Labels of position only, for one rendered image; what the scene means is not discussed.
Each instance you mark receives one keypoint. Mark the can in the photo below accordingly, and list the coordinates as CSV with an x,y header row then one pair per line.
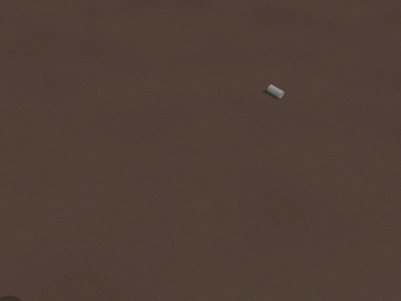
x,y
275,91

